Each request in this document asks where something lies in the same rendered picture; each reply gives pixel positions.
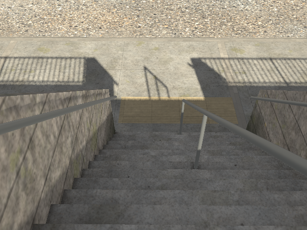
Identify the stairs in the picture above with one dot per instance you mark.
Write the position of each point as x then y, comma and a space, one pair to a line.
145, 180

